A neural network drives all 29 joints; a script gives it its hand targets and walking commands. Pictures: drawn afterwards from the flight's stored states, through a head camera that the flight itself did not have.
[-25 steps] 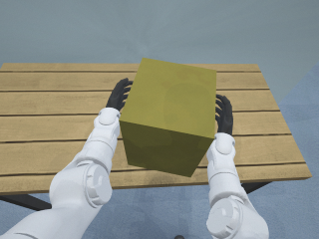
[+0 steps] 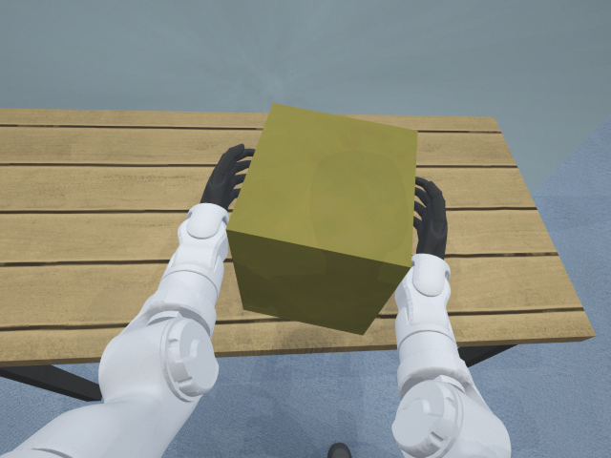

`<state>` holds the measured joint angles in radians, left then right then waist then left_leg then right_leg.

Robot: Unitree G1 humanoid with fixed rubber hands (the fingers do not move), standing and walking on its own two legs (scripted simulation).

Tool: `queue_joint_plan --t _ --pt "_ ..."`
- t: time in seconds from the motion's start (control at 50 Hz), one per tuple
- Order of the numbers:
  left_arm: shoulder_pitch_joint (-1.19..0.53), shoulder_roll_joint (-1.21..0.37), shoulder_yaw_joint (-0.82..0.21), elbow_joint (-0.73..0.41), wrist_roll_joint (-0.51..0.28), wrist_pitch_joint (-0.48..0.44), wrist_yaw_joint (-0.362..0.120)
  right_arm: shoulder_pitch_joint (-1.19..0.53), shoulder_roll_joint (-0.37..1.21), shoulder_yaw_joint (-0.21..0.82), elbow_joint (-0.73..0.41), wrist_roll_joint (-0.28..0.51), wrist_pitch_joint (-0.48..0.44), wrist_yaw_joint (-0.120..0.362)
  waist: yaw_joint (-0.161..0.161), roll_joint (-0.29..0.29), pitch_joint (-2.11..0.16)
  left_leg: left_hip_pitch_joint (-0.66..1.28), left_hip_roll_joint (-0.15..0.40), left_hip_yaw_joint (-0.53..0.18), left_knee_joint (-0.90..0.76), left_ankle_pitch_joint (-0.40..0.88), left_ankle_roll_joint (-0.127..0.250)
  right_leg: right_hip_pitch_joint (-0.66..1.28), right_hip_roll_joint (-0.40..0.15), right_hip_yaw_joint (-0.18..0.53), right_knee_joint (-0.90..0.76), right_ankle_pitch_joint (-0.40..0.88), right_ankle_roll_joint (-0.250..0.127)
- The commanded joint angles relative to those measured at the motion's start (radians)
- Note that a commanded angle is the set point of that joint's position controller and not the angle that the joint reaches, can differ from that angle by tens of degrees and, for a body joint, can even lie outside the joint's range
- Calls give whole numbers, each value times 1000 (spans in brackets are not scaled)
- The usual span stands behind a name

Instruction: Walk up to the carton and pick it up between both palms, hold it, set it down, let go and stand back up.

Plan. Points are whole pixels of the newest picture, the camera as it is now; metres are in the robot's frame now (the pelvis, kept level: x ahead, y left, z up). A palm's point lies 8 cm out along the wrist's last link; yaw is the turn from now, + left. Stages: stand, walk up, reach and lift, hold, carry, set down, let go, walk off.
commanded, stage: set down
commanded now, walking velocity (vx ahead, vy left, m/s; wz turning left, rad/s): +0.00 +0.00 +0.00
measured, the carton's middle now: (321, 229) +0.42 -0.05 -0.01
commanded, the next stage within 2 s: none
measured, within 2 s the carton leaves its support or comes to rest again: neither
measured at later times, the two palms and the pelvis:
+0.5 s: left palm (220, 201) +0.44 +0.10 +0.03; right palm (427, 245) +0.37 -0.19 +0.03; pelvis +0.00 +0.00 +0.00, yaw -1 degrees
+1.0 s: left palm (203, 219) +0.43 +0.13 +0.01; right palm (436, 256) +0.37 -0.21 +0.00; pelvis -0.02 +0.00 -0.03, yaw -1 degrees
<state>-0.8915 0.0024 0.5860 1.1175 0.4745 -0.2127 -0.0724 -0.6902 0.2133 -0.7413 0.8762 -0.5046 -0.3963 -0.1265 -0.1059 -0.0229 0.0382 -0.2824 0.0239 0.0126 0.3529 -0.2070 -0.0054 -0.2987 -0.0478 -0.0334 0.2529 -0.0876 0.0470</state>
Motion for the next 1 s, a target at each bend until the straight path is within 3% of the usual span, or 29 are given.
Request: queue_joint_plan --t 0.0,0.02,0.08,0.1,0.12,0.2,0.28,0.34,0.36,0.38,0.42,0.48,0.52,0.56,0.58,0.64,0.66,0.68,0.72,0.78,0.8,0.82,0.86,0.88,0.9,0.94,0.96,0.98 --pt "-390 -452 -187 58 48 3 -84 -380 423 264 124 -99 19 117 -16 71 -391 -35 -33 101 -58 143 -22 306 62 -93 56 216 -14" --pt "-379 -447 -190 47 50 3 -84 -383 414 270 119 -90 18 119 -1 78 -405 -24 -31 103 -56 151 -25 301 65 -95 57 213 -17" --pt "-371 -469 -181 39 63 1 -84 -369 453 265 110 -108 22 125 -4 69 -397 -33 -26 98 -51 144 -21 292 64 -95 59 200 -15" --pt "-364 -465 -166 40 70 4 -86 -361 452 276 109 -101 24 127 13 57 -384 -36 -28 107 -54 147 -19 286 65 -93 53 193 -13" --pt "-371 -475 -183 27 61 8 -87 -359 453 265 105 -104 26 127 -8 55 -395 -24 -26 99 -48 135 -20 281 67 -96 57 190 -12" --pt "-359 -435 -164 19 69 5 -80 -357 429 267 100 -102 28 128 1 67 -397 -36 -29 101 -52 133 -16 289 66 -90 65 189 -10" --pt "-351 -433 -174 4 73 4 -72 -327 411 230 119 -123 24 118 -23 88 -385 -21 -26 96 -36 152 -26 244 67 -99 64 177 -15" --pt "-348 -343 -142 27 68 -2 -52 -320 339 229 111 -107 24 106 1 78 -405 -29 -28 95 -21 166 -20 242 64 -87 72 187 -14" --pt "-347 -309 -117 27 78 0 -51 -305 352 229 133 -99 38 99 12 49 -357 -58 -32 104 -27 141 -4 269 60 -75 72 186 -6" --pt "-345 -258 -126 18 57 -7 -33 -316 273 212 128 -91 26 85 -7 62 -392 -51 -29 100 -26 142 -16 268 65 -83 80 190 -9" --pt "-332 -113 -133 49 19 -6 5 -285 106 207 186 -25 23 57 5 98 -377 -42 -23 96 -13 179 -27 238 69 -84 90 196 -14" --pt "-405 47 -259 49 -149 -47 81 -339 -56 290 208 151 -13 -5 -25 100 -553 -72 -17 84 51 224 -41 192 83 -65 135 280 -20" --pt "-459 166 -287 137 -242 -79 119 -374 -154 329 266 258 -34 -36 -23 114 -640 -115 -29 86 97 234 -53 167 83 -51 171 316 -29" --pt "-531 224 -363 155 -363 -123 140 -447 -191 397 248 356 -50 -59 -22 107 -793 -175 -35 81 147 250 -57 194 84 -29 217 382 -29" --pt "-550 242 -390 218 -412 -143 142 -479 -202 436 263 400 -52 -64 -12 104 -829 -239 -40 78 171 261 -64 197 80 -19 254 416 -29" --pt "-576 269 -458 286 -500 -184 139 -543 -265 511 284 488 -68 -71 -15 110 -919 -218 -41 51 236 373 -91 156 90 -31 300 488 -40" --pt "-596 277 -489 312 -523 -193 131 -560 -293 516 290 517 -74 -75 -36 109 -951 -218 -46 53 260 383 -93 131 90 -30 310 513 -40" --pt "-601 293 -504 342 -544 -196 126 -562 -302 557 293 547 -72 -75 -28 87 -971 -224 -47 47 280 390 -89 129 89 -26 320 514 -43" --pt "-591 300 -516 397 -543 -194 118 -534 -336 565 404 575 -76 -78 -53 109 -932 -200 -47 43 301 422 -99 80 95 -32 327 535 -43" --pt "-546 280 -544 386 -559 -196 108 -506 -375 587 435 616 -107 -77 -56 119 -957 -103 -40 29 332 536 -120 -6 109 -51 317 541 -52" --pt "-525 276 -533 394 -553 -194 102 -484 -378 610 462 632 -117 -73 -38 122 -921 -81 -42 30 335 570 -124 -31 111 -51 308 537 -48" --pt "-538 276 -559 403 -562 -195 93 -508 -388 598 477 644 -124 -76 -57 135 -915 -114 -45 30 341 544 -124 -50 107 -47 306 524 -53" --pt "-539 297 -549 389 -571 -203 89 -497 -381 630 445 677 -129 -73 -35 140 -890 -145 -51 34 327 463 -110 -48 98 -32 309 468 -48" --pt "-538 316 -543 382 -561 -205 88 -494 -394 624 477 677 -123 -72 -44 142 -862 -159 -52 39 316 441 -111 -34 98 -35 298 445 -52" --pt "-548 323 -545 364 -570 -215 90 -498 -402 632 464 679 -121 -68 -36 147 -850 -147 -47 34 310 425 -107 -64 97 -37 297 391 -50" --pt "-579 328 -594 341 -611 -231 88 -529 -415 626 431 693 -110 -59 -51 169 -854 -130 -44 32 312 357 -108 -141 100 -50 283 276 -60" --pt "-550 326 -617 304 -624 -238 88 -502 -400 649 386 707 -116 -54 -37 181 -879 -121 -44 34 318 377 -108 -143 98 -48 290 288 -59" --pt "-550 335 -603 338 -630 -230 84 -511 -421 651 411 701 -103 -52 -33 161 -877 -110 -38 24 322 380 -108 -148 101 -51 290 274 -64"
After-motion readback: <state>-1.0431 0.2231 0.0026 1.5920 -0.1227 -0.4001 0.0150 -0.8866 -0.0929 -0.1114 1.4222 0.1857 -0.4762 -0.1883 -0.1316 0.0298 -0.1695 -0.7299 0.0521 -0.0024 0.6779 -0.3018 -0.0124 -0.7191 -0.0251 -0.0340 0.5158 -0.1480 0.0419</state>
